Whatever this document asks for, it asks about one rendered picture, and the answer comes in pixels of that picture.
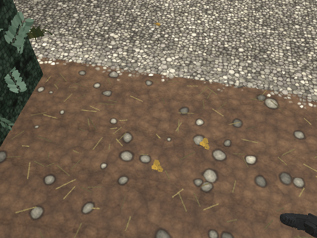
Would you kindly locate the right robot hand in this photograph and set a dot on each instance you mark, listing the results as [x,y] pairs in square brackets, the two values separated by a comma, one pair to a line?
[307,223]

